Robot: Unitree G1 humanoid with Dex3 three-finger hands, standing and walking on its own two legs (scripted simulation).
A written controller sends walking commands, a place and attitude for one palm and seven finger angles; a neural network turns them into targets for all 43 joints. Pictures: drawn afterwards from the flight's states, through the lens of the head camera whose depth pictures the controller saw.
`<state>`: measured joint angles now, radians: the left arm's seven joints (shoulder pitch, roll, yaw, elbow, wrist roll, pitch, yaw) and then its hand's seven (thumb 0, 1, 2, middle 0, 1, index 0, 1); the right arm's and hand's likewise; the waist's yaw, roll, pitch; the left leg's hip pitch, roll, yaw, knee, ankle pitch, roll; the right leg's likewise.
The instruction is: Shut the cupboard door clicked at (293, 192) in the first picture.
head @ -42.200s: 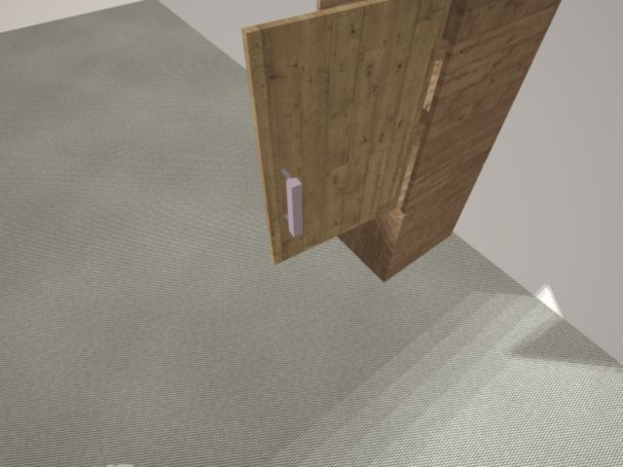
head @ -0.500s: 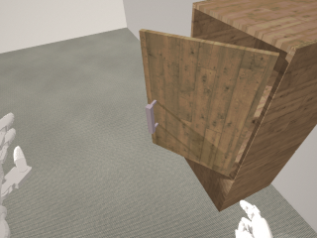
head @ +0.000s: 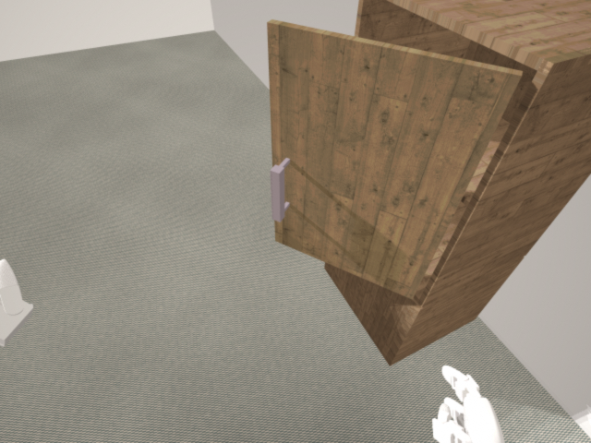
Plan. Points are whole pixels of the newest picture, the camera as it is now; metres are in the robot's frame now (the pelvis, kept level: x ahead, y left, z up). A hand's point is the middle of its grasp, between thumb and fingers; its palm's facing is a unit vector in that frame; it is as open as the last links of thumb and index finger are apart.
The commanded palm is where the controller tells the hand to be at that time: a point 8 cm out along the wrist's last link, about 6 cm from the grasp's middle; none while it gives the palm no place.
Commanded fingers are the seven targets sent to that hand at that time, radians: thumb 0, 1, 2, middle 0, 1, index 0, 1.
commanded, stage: step back with the hand held close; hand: left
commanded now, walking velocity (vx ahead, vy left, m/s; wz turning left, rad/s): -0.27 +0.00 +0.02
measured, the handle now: (282, 190) +0.67 +0.08 -0.09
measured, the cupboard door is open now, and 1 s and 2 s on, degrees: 36 36 36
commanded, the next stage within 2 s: stop stepping back and stand still in 0.74 s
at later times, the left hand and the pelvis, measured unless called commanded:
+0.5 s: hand out of the picture +0.12 +0.27 +0.18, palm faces +0.52 -0.67 -0.53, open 7.4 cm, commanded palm +0.05 +0.29 +0.19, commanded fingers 0.00 0.90 0.90 -0.20 -0.30 -0.20 -0.30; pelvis -0.06 -0.02 -0.01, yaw +5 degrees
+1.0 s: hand out of the picture +0.01 +0.31 +0.19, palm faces +0.51 -0.77 -0.37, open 7.4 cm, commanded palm -0.05 +0.32 +0.19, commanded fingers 0.00 0.90 0.90 -0.20 -0.30 -0.20 -0.30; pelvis -0.17 +0.02 +0.02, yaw +3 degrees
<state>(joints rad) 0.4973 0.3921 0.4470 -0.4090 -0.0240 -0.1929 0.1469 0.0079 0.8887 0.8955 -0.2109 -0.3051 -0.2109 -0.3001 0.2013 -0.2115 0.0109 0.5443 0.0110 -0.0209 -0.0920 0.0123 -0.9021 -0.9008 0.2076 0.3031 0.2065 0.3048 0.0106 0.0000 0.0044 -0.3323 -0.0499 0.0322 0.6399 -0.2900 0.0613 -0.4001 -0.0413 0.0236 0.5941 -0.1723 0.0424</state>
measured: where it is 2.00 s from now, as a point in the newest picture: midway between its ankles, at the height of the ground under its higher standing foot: outside the picture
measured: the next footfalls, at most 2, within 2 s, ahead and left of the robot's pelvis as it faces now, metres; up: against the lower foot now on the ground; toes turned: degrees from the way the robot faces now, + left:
right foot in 0.50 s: -0.01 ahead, -0.15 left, +0.00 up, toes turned +9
right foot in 1.10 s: -0.29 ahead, -0.09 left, +0.00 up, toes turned -2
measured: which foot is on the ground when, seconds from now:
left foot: down 0.00-1.00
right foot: down 0.00-0.36, up 0.38-0.48, down 0.50-0.76, up 0.78-1.00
